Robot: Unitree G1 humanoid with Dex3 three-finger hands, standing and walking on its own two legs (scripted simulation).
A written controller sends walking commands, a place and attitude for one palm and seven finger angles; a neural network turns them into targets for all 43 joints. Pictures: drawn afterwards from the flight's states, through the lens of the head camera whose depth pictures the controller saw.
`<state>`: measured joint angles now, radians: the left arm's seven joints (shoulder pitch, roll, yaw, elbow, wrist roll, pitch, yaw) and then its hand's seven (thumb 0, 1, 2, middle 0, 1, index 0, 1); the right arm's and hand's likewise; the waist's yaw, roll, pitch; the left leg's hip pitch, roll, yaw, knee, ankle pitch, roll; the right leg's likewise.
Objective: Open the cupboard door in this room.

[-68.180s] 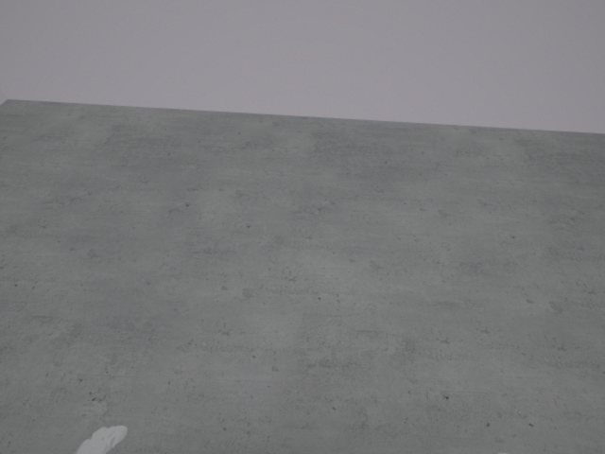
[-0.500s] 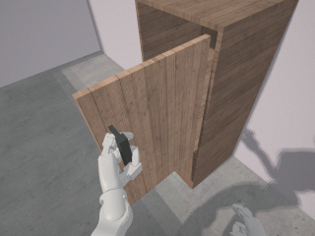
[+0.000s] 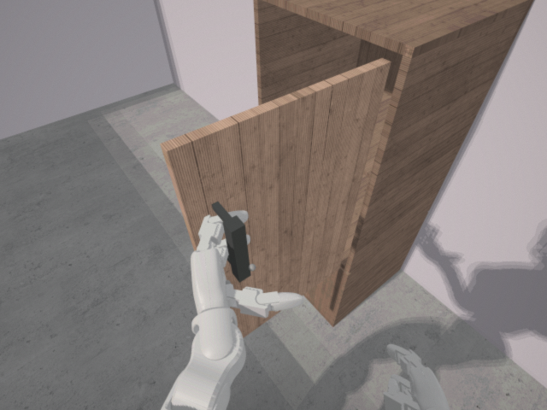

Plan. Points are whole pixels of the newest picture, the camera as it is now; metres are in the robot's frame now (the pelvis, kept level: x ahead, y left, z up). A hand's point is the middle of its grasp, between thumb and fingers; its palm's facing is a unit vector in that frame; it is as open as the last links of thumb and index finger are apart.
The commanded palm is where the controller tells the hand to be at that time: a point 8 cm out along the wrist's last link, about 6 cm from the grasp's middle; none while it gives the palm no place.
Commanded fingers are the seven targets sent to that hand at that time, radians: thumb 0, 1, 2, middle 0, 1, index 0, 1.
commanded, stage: open thumb and fingers to let go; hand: left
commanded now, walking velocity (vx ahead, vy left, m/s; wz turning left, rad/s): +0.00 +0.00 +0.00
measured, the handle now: (230, 242) +0.33 +0.08 +0.09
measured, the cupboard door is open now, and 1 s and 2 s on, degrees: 88 91 91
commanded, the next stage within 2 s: slide the hand sideways off the handle in 0.20 s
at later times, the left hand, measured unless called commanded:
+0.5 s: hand (247, 290) +0.26 +0.05 +0.08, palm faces -0.21 -0.97 -0.08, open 16.1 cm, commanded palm +0.24 +0.09 +0.08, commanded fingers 0.00 -0.50 0.30 -0.15 -0.30 -0.15 -0.30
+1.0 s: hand (220, 316) +0.22 +0.08 +0.09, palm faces -0.10 -0.99 -0.01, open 16.3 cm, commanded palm +0.20 +0.14 +0.08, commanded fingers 0.00 -0.50 0.30 -0.15 -0.30 -0.15 -0.30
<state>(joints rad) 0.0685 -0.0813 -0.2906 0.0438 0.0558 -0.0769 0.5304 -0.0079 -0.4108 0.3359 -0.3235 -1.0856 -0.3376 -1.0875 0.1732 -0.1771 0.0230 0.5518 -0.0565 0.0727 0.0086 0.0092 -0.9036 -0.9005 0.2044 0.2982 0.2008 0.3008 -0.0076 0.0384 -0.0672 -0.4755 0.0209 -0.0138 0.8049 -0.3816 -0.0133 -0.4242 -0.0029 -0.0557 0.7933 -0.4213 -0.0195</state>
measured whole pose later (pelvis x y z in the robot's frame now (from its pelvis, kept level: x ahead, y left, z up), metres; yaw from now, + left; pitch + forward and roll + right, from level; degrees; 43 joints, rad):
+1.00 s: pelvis +0.00 +0.00 -0.01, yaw +0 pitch +4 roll +0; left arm 0.40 0.11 -0.17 -0.26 -0.09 -0.17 -0.01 -0.02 -0.50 0.30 -0.17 -0.31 -0.16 -0.31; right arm 0.25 -0.22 0.04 0.44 0.00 -0.04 0.00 0.01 -0.90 -0.90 0.20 0.30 0.20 0.30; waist 0.01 0.05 -0.07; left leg -0.52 0.02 0.00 0.85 -0.41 -0.01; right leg -0.47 -0.01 -0.05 0.85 -0.45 -0.02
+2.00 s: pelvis +0.00 +0.03 -0.01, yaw +0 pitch +3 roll -3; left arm 0.58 0.24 0.06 -0.47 -0.24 -0.09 -0.19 -0.02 -0.50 0.30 -0.15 -0.30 -0.15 -0.30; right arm 0.29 -0.23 0.06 0.44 0.04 -0.13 -0.06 0.01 -0.90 -0.90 0.21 0.30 0.20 0.30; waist 0.02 0.06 -0.11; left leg -0.55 0.01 -0.02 0.93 -0.44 0.03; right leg -0.46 -0.01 -0.06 0.85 -0.45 0.02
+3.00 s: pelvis +0.04 +0.01 +0.03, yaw -2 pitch -3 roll +0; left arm 0.46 0.33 0.32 -0.40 -0.07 -0.04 0.12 0.01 0.84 0.87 -0.20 -0.30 -0.20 -0.30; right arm 0.18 -0.24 0.01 0.62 -0.01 -0.08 -0.08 0.01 -0.90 -0.90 0.21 0.30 0.20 0.30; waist 0.07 0.06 0.01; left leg -0.12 0.02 0.02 0.45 -0.27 0.00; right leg -0.07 0.00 -0.02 0.41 -0.29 0.00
